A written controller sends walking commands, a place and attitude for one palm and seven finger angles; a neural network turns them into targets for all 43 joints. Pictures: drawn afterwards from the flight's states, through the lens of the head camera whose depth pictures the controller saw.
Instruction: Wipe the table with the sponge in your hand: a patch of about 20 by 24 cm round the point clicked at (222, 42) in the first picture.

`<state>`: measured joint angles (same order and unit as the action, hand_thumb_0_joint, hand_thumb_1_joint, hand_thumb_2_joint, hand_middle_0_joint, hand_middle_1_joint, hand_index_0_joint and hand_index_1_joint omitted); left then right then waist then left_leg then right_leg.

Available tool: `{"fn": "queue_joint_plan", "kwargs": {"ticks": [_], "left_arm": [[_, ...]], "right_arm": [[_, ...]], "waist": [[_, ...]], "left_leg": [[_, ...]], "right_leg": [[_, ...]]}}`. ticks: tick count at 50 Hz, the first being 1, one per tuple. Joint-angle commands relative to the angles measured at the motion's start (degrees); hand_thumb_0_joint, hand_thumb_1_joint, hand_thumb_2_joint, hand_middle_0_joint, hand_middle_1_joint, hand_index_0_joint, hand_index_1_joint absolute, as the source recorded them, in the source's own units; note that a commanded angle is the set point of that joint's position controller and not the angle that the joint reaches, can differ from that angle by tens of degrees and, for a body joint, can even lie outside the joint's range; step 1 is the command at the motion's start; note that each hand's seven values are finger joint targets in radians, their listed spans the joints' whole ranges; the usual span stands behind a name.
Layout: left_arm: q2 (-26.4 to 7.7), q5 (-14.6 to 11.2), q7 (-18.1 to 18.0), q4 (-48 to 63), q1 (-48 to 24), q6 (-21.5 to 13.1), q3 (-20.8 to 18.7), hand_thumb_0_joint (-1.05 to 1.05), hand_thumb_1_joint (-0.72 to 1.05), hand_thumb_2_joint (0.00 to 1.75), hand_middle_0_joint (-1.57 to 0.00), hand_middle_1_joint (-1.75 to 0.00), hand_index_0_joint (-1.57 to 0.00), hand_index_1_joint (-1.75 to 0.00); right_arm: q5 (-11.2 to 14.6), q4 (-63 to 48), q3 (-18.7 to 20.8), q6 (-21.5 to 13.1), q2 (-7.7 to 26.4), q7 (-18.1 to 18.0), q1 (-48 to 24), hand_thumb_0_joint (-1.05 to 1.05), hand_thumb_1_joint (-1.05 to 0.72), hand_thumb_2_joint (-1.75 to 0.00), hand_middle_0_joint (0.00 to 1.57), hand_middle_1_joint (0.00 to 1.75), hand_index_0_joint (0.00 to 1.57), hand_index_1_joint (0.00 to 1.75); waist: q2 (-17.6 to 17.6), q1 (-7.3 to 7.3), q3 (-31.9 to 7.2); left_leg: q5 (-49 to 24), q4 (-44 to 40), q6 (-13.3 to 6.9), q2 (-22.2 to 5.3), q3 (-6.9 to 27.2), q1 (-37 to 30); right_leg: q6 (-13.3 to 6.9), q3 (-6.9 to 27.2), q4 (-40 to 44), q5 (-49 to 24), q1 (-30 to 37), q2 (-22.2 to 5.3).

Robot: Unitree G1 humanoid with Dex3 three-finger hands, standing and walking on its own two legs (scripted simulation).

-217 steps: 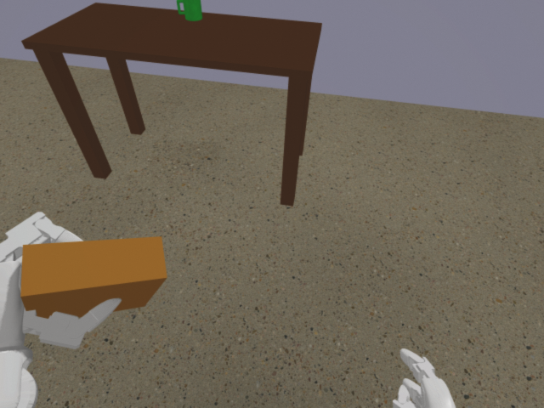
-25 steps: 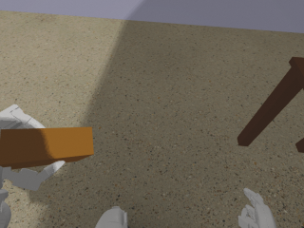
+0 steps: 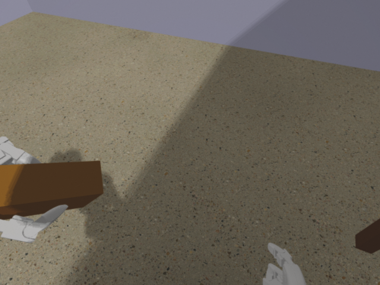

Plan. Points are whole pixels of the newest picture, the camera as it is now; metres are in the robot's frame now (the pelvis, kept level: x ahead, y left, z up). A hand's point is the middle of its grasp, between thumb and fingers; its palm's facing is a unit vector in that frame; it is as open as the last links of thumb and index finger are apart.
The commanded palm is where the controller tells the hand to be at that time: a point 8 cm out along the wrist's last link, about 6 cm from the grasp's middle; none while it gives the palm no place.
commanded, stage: walk to a spot facing it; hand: left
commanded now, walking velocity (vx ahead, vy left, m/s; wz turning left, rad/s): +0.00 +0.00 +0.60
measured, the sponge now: (62, 189) +0.21 +0.22 +0.18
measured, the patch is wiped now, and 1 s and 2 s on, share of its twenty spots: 0.00 0.00 0.00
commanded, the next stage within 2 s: turn to face it in 0.38 s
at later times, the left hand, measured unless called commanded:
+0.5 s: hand (14, 197) +0.19 +0.28 +0.18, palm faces +0.60 -0.65 -0.46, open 9.2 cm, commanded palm +0.11 +0.30 +0.18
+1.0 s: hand (110, 202) +0.20 +0.14 +0.17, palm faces +0.51 -0.76 -0.40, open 9.2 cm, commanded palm +0.13 +0.19 +0.18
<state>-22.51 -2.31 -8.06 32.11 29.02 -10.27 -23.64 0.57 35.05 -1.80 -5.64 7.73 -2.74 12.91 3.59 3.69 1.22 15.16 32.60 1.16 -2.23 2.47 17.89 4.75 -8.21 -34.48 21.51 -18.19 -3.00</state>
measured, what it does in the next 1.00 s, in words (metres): steps to the right: left foot, then right foot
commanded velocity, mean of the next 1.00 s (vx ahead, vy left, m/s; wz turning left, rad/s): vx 0.00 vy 0.00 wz -0.06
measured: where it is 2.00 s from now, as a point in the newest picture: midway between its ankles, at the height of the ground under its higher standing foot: outside the picture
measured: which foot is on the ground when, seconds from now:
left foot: down 0.00-0.02, up 0.04-0.40, down 0.42-0.82, up 0.84-1.00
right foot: down 0.00-0.42, up 0.44-0.78, down 0.80-1.00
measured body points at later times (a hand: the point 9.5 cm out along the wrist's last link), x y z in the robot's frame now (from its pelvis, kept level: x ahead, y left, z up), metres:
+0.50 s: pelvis +0.04 -0.01 -0.01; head +0.08 +0.00 +0.44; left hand +0.15 +0.31 +0.21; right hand +0.28 -0.20 -0.09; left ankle +0.04 +0.10 -0.73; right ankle +0.03 -0.13 -0.68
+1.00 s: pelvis +0.02 -0.11 +0.01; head +0.04 -0.14 +0.45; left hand +0.17 +0.18 +0.19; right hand +0.25 -0.31 -0.08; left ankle -0.04 +0.05 -0.63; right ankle +0.07 -0.14 -0.73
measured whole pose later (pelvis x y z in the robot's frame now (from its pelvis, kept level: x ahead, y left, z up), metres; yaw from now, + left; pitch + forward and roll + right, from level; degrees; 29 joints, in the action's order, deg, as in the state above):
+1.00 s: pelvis +0.02 -0.11 +0.01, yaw +9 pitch -1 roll +4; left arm -17.7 -2.2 -7.7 24.3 23.5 -8.4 -16.7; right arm -0.1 33.9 -0.3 -3.6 13.6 -2.1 7.6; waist -0.3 1.1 2.7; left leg 20.4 68.6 5.2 -2.1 -1.1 28.1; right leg -6.9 -1.6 -29.5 10.9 -17.7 2.6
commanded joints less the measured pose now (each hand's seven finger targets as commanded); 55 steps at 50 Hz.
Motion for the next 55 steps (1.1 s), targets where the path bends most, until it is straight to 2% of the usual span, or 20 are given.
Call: {"fn": "queue_joint_plan", "kwargs": {"ticks": [1, 3, 8, 16, 19, 20, 21, 22, 23, 28, 33, 38, 39, 40, 41, 42, 43, 46, 48, 55], "left_arm": [[-9.96, 0.85, -1.22, 1.92, -12.95, 0.38, -2.47, 0.0, 0.1, 1.3, -1.2, -1.6, -1.2, -1.6], [-8.43, 0.74, -1.49, 4.9, -18.25, -0.29, -0.34, 0.0, 0.1, 1.3, -1.2, -1.6, -1.2, -1.6], [-11.66, 0.54, -1.85, 14.47, -10.12, -3.24, -3.89, 0.0, 0.1, 1.3, -1.2, -1.6, -1.2, -1.6], [-10.44, -1.73, -3.83, 14.78, 3.21, -2.04, -9.39, 0.0, 0.1, 1.3, -1.2, -1.6, -1.2, -1.6], [-8.67, -2.15, -3.71, 13.36, 2.28, -1.72, -7.56, 0.0, 0.1, 1.3, -1.2, -1.6, -1.2, -1.6], [-8.74, -2.38, -3.56, 13.99, 0.79, -2.12, -6.89, 0.0, 0.1, 1.3, -1.2, -1.6, -1.2, -1.6], [-8.55, -2.82, -3.12, 16.66, 0.28, -3.54, -6.11, 0.0, 0.1, 1.3, -1.2, -1.6, -1.2, -1.6], [-10.47, -1.11, -2.52, 16.44, -0.2, -4.81, -6.83, 0.0, 0.1, 1.3, -1.2, -1.6, -1.2, -1.6], [-10.28, 0.19, -1.05, 12.36, -2.51, -4.81, -5.45, 0.0, 0.1, 1.3, -1.2, -1.6, -1.2, -1.6], [-10.71, 0.14, -2.03, 24.74, -2.23, -4.55, -5.31, 0.0, 0.1, 1.3, -1.2, -1.6, -1.2, -1.6], [-7.94, 0.19, -2.24, 18.56, -5.6, -3.45, -2.9, 0.0, 0.1, 1.3, -1.2, -1.6, -1.2, -1.6], [-4.94, 1.02, -1.16, 1.23, -11.53, -1.2, -0.38, 0.0, 0.1, 1.3, -1.2, -1.6, -1.2, -1.6], [-4.97, 1.24, -0.81, 0.39, -14.11, -1.21, 0.59, 0.0, 0.1, 1.3, -1.2, -1.6, -1.2, -1.6], [-6.08, 1.56, -0.57, -0.85, -16.36, -1.1, 0.89, 0.0, 0.1, 1.3, -1.2, -1.6, -1.2, -1.6], [-8.17, 1.66, -0.68, -0.42, -17.99, -0.71, 0.81, 0.0, 0.1, 1.3, -1.2, -1.6, -1.2, -1.6], [-8.11, 0.67, -0.85, -0.13, -19.56, -0.24, 0.31, 0.0, 0.1, 1.3, -1.2, -1.6, -1.2, -1.6], [-7.8, 0.42, -0.6, 1.91, -20.76, -0.29, 1.13, 0.0, 0.1, 1.3, -1.2, -1.6, -1.2, -1.6], [-8.49, -0.23, -0.54, 6.68, -11.99, -2.93, -0.99, 0.0, 0.1, 1.3, -1.2, -1.6, -1.2, -1.6], [-10.51, -0.62, -1.02, 10.73, -10.63, -4.47, -3.23, 0.0, 0.1, 1.3, -1.2, -1.6, -1.2, -1.6], [-11.22, -2.15, -1.65, 6.3, 1.34, -6.27, -9.51, 0.0, 0.1, 1.3, -1.2, -1.6, -1.2, -1.6]], "right_arm": [[0.17, -7.48, 3.45, -2.07, 8.12, -1.83, -7.04, 0.0, -0.9, -0.9, 0.2, 0.3, 0.2, 0.3], [-0.89, -6.33, 4.0, -2.41, 9.58, -1.7, -9.42, 0.0, -0.9, -0.9, 0.2, 0.3, 0.2, 0.3], [-1.0, -7.92, 3.5, -0.45, 8.18, -1.96, -11.88, 0.0, -0.9, -0.9, 0.2, 0.3, 0.2, 0.3], [-0.66, -13.49, 4.96, 1.81, 7.96, -1.86, -7.18, 0.0, -0.9, -0.9, 0.2, 0.3, 0.2, 0.3], [-0.43, -13.17, 5.55, 2.65, 8.5, -1.93, -4.29, 0.0, -0.9, -0.9, 0.2, 0.3, 0.2, 0.3], [-0.3, -13.06, 5.71, 2.65, 9.22, -2.11, -3.85, 0.0, -0.9, -0.9, 0.2, 0.3, 0.2, 0.3], [-0.57, -13.47, 6.29, 1.93, 11.26, -2.01, -5.11, 0.0, -0.9, -0.9, 0.2, 0.3, 0.2, 0.3], [-0.59, -12.97, 5.99, 0.85, 11.88, -1.02, -3.74, 0.0, -0.9, -0.9, 0.2, 0.3, 0.2, 0.3], [0.06, -11.67, 5.98, -0.2, 11.59, 0.04, -3.34, 0.0, -0.9, -0.9, 0.2, 0.3, 0.2, 0.3], [0.3, -10.46, 5.29, -1.5, 10.68, 1.0, -5.14, 0.0, -0.9, -0.9, 0.2, 0.3, 0.2, 0.3], [-0.29, -8.95, 3.35, -3.87, 9.35, -0.07, -5.26, 0.0, -0.9, -0.9, 0.2, 0.3, 0.2, 0.3], [0.07, -7.89, 3.51, -3.45, 9.74, -0.38, -4.84, 0.0, -0.9, -0.9, 0.2, 0.3, 0.2, 0.3], [0.2, -7.89, 3.6, -3.25, 9.61, -0.2, -4.91, 0.0, -0.9, -0.9, 0.2, 0.3, 0.2, 0.3], [0.34, -7.89, 3.58, -2.98, 8.88, 0.01, -4.69, 0.0, -0.9, -0.9, 0.2, 0.3, 0.2, 0.3], [0.1, -9.27, 3.01, -2.94, 7.84, -0.11, -6.02, 0.0, -0.9, -0.9, 0.2, 0.3, 0.2, 0.3], [-0.12, -9.17, 2.91, -3.33, 8.58, -0.16, -7.74, 0.0, -0.9, -0.9, 0.2, 0.3, 0.2, 0.3], [0.16, -9.14, 3.66, -2.89, 9.76, 0.28, -8.98, 0.0, -0.9, -0.9, 0.2, 0.3, 0.2, 0.3], [-0.48, -8.91, 1.95, -0.68, 8.1, 0.26, -9.39, 0.0, -0.9, -0.9, 0.2, 0.3, 0.2, 0.3], [-0.41, -8.82, 2.37, 0.53, 8.45, 0.66, -9.7, 0.0, -0.9, -0.9, 0.2, 0.3, 0.2, 0.3], [-0.18, -10.7, 5.38, 2.81, 11.01, 1.52, -8.34, 0.0, -0.9, -0.9, 0.2, 0.3, 0.2, 0.3]], "waist": [[-25.83, -1.74, -3.66], [-15.75, -3.04, -2.63], [-8.61, -3.22, -2.69], [-14.65, -1.22, -9.97], [-12.01, -4.87, -13.59], [-4.96, -6.51, -14.79], [11.34, -5.17, -13.84], [16.02, -4.31, -13.09], [7.47, -4.64, -7.9], [10.51, -3.8, -12.25], [12.28, -3.93, -8.21], [4.96, -2.56, -4.4], [1.23, -2.7, -4.07], [-8.39, -3.43, -2.93], [-20.97, -3.15, -2.39], [-22.03, -2.31, -1.95], [-20.72, -2.57, -1.82], [-6.46, -2.48, -3.73], [-3.2, -2.34, -6.49], [-7.13, -1.34, -12.68]], "left_leg": [[21.89, 33.25, -0.62, 3.71, -4.35, 23.97], [13.38, 43.97, 0.71, -0.07, 1.46, 22.84], [8.16, 38.48, 3.01, -2.02, -5.11, 18.17], [7.41, 8.04, 2.11, -0.93, -13.5, 9.14], [-2.1, -5.35, 1.47, 2.65, -15.03, -3.84], [-14.02, -8.98, -0.7, -0.77, -10.05, -12.97], [-45.5, -9.5, -8.87, -15.42, 10.99, -20.59], [-65.72, -8.17, -16.41, -24.7, 25.19, -23.07], [-63.89, -7.36, -16.0, -23.64, 23.25, -22.31], [-35.23, -9.23, -9.39, -12.47, 1.0, -12.76], [-11.66, -16.93, -7.16, -13.87, -3.09, -4.58], [-0.78, -8.23, -3.9, -15.35, -6.25, -0.53], [1.88, -2.8, -2.44, -13.64, -7.23, 0.57], [8.81, 6.57, -0.32, -9.36, -9.15, 1.42], [18.61, 19.2, 1.95, -2.04, -8.73, 10.45], [18.2, 30.03, 2.56, -0.69, -3.75, 11.39], [14.71, 34.7, 2.73, -0.73, -0.66, 10.35], [5.32, 40.48, 4.0, -1.36, -1.06, 15.31], [4.43, 37.56, 4.2, -1.1, -1.51, 14.6], [7.68, 25.33, 3.66, 0.41, -1.47, 14.56]], "right_leg": [[-10.9, 34.39, 22.5, -1.07, 17.04, -26.99], [-10.98, 26.92, 20.96, -9.14, 11.39, -26.69], [-9.34, 2.31, 13.25, -40.84, 13.33, -19.06], [-10.2, -1.28, 5.79, -49.5, 19.98, -20.01], [-6.17, -4.9, -7.75, -47.57, 15.26, -17.43], [-3.43, -5.37, -18.74, -34.98, 7.1, -14.06], [0.58, -4.15, -30.57, 1.4, -8.41, -4.8], [0.11, 2.39, -37.76, 22.75, -17.2, -1.77], [-0.59, 4.73, -38.55, 21.34, -21.79, -2.83], [-0.83, 4.22, -30.05, 0.93, -11.71, -1.86], [-1.16, 2.16, -14.98, 0.2, -2.18, 0.79], [-0.8, 1.11, 2.52, -3.36, 5.64, 2.84], [-1.44, 3.0, 8.2, -7.27, 7.11, 1.38], [-4.42, 12.22, 14.33, -11.97, 4.55, -4.33], [-9.91, 30.54, 18.41, -20.57, 5.22, -14.8], [-12.14, 35.35, 21.33, -20.66, 1.16, -18.71], [-8.55, 35.91, 22.97, -15.35, -1.34, -16.25], [-10.68, 25.96, 17.15, -18.23, 5.9, -11.21], [-9.61, 22.74, 16.47, -18.74, 9.16, -9.43], [-5.86, 30.09, 19.84, -19.41, 18.75, -8.28]]}}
